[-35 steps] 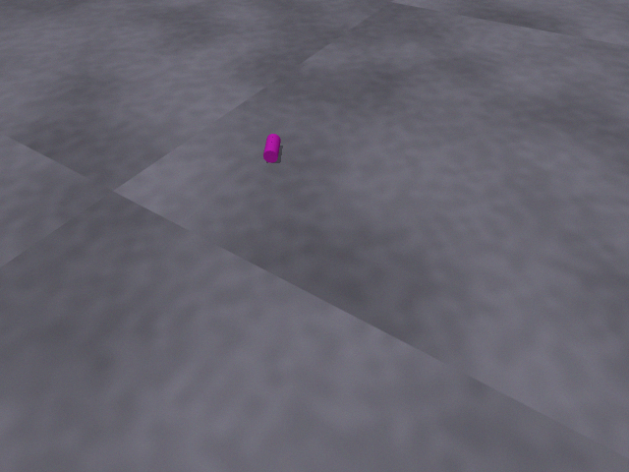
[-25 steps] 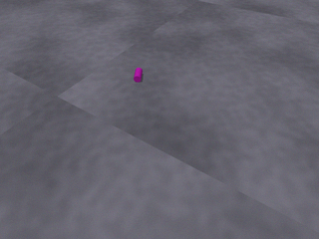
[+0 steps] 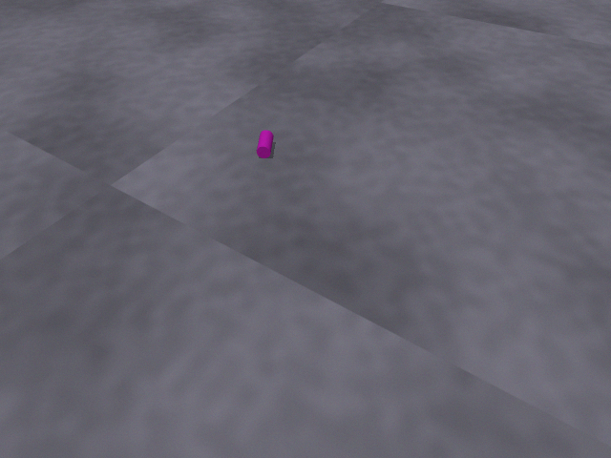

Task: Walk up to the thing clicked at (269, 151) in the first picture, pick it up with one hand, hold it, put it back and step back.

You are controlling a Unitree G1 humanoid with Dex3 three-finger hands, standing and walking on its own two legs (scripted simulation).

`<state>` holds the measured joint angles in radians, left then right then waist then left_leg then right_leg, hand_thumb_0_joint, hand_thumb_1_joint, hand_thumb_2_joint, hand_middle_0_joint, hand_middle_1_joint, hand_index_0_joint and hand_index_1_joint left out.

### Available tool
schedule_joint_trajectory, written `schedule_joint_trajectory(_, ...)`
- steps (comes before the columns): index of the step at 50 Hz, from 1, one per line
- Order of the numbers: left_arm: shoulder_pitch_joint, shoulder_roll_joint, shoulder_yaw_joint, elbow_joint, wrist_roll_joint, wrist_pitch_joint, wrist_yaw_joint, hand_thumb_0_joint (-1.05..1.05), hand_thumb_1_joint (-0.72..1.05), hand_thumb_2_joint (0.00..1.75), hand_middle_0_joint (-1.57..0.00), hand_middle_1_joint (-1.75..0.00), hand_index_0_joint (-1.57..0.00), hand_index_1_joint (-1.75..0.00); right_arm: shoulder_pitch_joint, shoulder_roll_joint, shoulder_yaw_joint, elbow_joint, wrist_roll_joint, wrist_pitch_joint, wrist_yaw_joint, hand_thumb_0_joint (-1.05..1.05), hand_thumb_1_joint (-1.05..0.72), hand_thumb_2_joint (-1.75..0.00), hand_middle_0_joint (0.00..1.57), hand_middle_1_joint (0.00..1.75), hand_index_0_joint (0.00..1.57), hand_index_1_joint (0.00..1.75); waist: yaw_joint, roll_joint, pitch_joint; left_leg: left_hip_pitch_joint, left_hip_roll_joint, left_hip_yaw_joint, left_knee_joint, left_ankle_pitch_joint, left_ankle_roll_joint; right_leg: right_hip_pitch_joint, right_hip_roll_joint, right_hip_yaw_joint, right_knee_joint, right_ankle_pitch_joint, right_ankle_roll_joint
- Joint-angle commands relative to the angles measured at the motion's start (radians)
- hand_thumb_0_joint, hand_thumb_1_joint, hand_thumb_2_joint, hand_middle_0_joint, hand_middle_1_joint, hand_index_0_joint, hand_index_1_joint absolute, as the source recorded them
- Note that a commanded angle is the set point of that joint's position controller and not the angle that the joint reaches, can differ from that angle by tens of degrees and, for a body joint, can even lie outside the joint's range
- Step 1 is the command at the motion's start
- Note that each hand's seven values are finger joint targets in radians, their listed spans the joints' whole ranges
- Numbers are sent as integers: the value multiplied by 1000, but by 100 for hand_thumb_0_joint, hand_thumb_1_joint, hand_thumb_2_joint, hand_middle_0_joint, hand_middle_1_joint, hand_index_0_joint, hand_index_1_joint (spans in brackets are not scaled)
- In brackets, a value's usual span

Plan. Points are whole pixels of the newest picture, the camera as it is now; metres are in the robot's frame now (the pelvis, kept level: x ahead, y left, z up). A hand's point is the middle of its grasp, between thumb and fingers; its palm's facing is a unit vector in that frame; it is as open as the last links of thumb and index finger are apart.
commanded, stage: stand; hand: left
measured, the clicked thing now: (265, 142) +1.83 +0.25 -0.74
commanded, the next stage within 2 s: walk up in 0.42 s
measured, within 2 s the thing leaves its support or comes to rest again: neither
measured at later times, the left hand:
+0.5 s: hand out of the picture +0.09 +0.26 -0.15, palm faces +0.06 -0.95 -0.30, open 7.4 cm
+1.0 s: hand (79, 425) +0.21 +0.36 -0.14, palm faces +0.38 -0.89 -0.23, open 7.4 cm
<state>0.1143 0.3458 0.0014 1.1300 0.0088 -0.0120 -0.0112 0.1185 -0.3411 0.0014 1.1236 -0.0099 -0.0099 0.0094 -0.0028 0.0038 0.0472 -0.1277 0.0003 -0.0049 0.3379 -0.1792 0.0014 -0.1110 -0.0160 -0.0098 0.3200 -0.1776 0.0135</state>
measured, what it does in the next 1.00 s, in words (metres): walks ahead, turning left: left foot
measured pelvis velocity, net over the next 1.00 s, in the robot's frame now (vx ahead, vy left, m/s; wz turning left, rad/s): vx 0.19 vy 0.06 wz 0.46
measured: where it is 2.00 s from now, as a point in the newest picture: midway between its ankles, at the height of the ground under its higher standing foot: (290, 297)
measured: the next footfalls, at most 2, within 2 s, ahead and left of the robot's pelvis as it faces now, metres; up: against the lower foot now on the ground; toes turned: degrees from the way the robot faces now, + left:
left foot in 0.74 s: +0.16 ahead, +0.21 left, +0.00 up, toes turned +24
right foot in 1.20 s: +0.54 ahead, -0.03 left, +0.00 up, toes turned +33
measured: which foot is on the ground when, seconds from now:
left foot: down 0.00-0.48, up 0.50-0.72, down 0.74-1.00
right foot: down 0.00-0.74, up 0.76-1.00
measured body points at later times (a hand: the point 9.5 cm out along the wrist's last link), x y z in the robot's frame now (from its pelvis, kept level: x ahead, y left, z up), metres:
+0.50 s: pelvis +0.01 +0.00 +0.00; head +0.02 +0.01 +0.45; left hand +0.09 +0.31 -0.13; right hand +0.09 -0.30 -0.13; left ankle +0.00 +0.12 -0.74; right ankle +0.00 -0.13 -0.74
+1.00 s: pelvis +0.19 +0.06 -0.01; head +0.16 +0.10 +0.44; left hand +0.19 +0.41 -0.12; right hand +0.35 -0.24 -0.09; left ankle +0.12 +0.19 -0.75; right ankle +0.35 -0.04 -0.68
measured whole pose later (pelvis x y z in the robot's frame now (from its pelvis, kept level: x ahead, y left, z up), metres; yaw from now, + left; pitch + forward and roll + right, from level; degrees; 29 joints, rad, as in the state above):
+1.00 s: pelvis +0.19 +0.06 -0.01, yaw +26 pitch -3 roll +1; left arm 0.08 0.46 0.08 0.86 0.04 0.03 -0.17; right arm 0.35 -0.41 -0.03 0.98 0.00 -0.08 0.02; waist 0.00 -0.13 0.03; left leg -0.13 0.00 -0.05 0.42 -0.24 0.00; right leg -0.58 -0.08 0.06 1.01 -0.28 0.03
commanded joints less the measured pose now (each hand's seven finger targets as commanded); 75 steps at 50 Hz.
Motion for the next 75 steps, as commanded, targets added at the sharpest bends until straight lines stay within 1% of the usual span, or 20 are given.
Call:
schedule_joint_trajectory(1,-47,208,38,-65,3,-21,19,0,90,90,-20,-30,-20,-30,-45,-218,-41,-62,1,-25,-17,0,-90,-90,20,30,20,30,3,0,-77,9,126,-98,-61,107,27,15,-117,84,-49,94,-35)
schedule_joint_trajectory(20,-30,207,36,-60,1,-18,20,0,90,90,-20,-30,-20,-30,-42,-218,-37,-60,3,-24,-19,0,-90,-90,20,30,20,30,7,3,-72,16,126,-100,-57,150,25,29,-120,79,-44,125,-37)
schedule_joint_trajectory(21,-67,360,146,-166,30,-34,-25,0,90,90,-20,-30,-20,-30,21,-350,-114,-111,15,-38,16,0,-90,-90,20,30,20,30,50,-49,-136,-222,109,-276,-20,-340,84,190,-61,-25,151,-376,-67)
schedule_joint_trajectory(22,-48,353,149,-179,43,-40,-41,0,90,90,-20,-30,-20,-30,-74,-354,-107,-147,3,-43,30,0,-90,-90,20,30,20,30,94,-50,-44,-442,91,-280,-10,-404,66,239,-102,57,131,-489,-95)
schedule_joint_trajectory(24,116,388,171,-176,41,-38,-48,0,90,90,-20,-30,-20,-30,-228,-267,-75,-238,-13,-48,36,0,-90,-90,20,30,20,30,191,-221,-22,-749,-43,67,289,-190,-17,448,-353,204,-186,-655,-178)
schedule_joint_trajectory(26,-38,388,174,-245,29,-35,-52,0,90,90,-20,-30,-20,-30,-205,-300,-114,-251,-22,-45,40,0,-90,-90,20,30,20,30,143,-184,9,-691,117,26,553,-267,-17,237,-545,319,-249,-520,-258)
schedule_joint_trajectory(29,-157,350,169,-297,45,-49,-66,0,90,90,-20,-30,-20,-30,-37,-328,-132,-211,-3,-44,81,0,-90,-90,20,30,20,30,41,-125,-13,-508,175,-25,487,-222,11,140,-429,114,-196,-498,-209)
schedule_joint_trajectory(35,-215,321,175,-330,50,-6,-92,0,90,90,-20,-30,-20,-30,246,-312,-155,-146,-2,-34,59,0,-90,-90,20,30,20,30,-72,-13,-95,157,-14,205,262,-61,-2,-263,-159,-248,239,-475,-127)
schedule_joint_trajectory(37,-201,205,136,-361,50,7,-103,0,90,90,-20,-30,-20,-30,450,-453,-195,-118,-12,-35,21,0,-90,-90,20,30,20,30,-171,338,-75,353,105,-143,71,-441,93,-583,-25,-247,797,-437,-87)
schedule_joint_trajectory(39,-216,263,122,-422,46,4,-126,0,90,90,-20,-30,-20,-30,240,-557,-190,-210,22,-39,5,0,-90,-90,20,30,20,30,-47,245,72,15,434,-916,-370,-916,250,-660,-27,72,952,-349,-62)
schedule_joint_trajectory(40,-189,304,122,-409,45,0,-124,0,90,90,-20,-30,-20,-30,127,-548,-179,-240,22,-53,-2,0,-90,-90,20,30,20,30,16,183,119,-72,466,-928,-411,-882,286,-624,-76,122,940,-349,-50)
schedule_joint_trajectory(43,-126,334,141,-328,16,1,-125,0,90,90,-20,-30,-20,-30,85,-450,-133,-257,13,-92,-20,0,-90,-90,20,30,20,30,59,51,43,-106,296,-448,-213,-450,197,-480,-126,141,775,-224,-11)
schedule_joint_trajectory(45,-78,342,146,-320,21,17,-133,0,90,90,-20,-30,-20,-30,81,-443,-126,-243,18,-107,-22,0,-90,-90,20,30,20,30,76,93,29,-158,230,-342,-216,-428,169,-434,-109,106,742,-125,10)
schedule_joint_trajectory(56,-203,301,155,-453,28,18,-157,0,90,90,-20,-30,-20,-30,115,-483,-151,-254,-4,-117,-49,0,-90,-90,20,30,20,30,35,146,-8,-111,200,-266,-94,-256,183,-362,-133,83,395,-119,16)
schedule_joint_trajectory(59,9,304,176,-387,20,7,-137,0,90,90,-20,-30,-20,-30,42,-470,-149,-272,-20,-102,-65,0,-90,-90,20,30,20,30,149,149,-85,-228,188,-238,164,-29,154,-40,-105,36,270,-159,-20)
schedule_joint_trajectory(60,195,374,203,-328,26,-7,-117,0,90,90,-20,-30,-20,-30,46,-392,-125,-283,-27,-100,-69,0,-90,-90,20,30,20,30,237,-48,-187,-387,95,-165,518,-1,113,232,-82,70,232,-221,-35)
schedule_joint_trajectory(61,342,468,228,-292,41,-19,-93,0,90,90,-20,-30,-20,-30,66,-266,-88,-299,-30,-103,-70,0,-90,-90,20,30,20,30,299,-371,-187,-679,-39,-37,873,-375,65,367,-251,297,100,-487,-16)
schedule_joint_trajectory(63,101,524,214,-372,30,-25,-81,0,90,90,-20,-30,-20,-30,132,-356,-111,-281,-11,-94,-78,0,-90,-90,20,30,20,30,148,-426,-107,-793,1,-2,1120,-367,61,187,-485,773,-270,-760,-105)
schedule_joint_trajectory(68,40,321,154,-377,24,-40,-69,0,90,90,-20,-30,-20,-30,187,-366,-104,-191,27,-76,-25,0,-90,-90,20,30,20,30,58,-255,19,-539,85,-16,863,-103,60,-22,-224,64,-15,-23,-67)
schedule_joint_trajectory(75,132,309,138,-389,45,-3,-82,0,90,90,-20,-30,-20,-30,92,-297,-88,-305,28,-60,-14,0,-90,-90,20,30,20,30,82,-124,17,-291,-9,205,366,93,59,-57,-139,-206,67,355,-27)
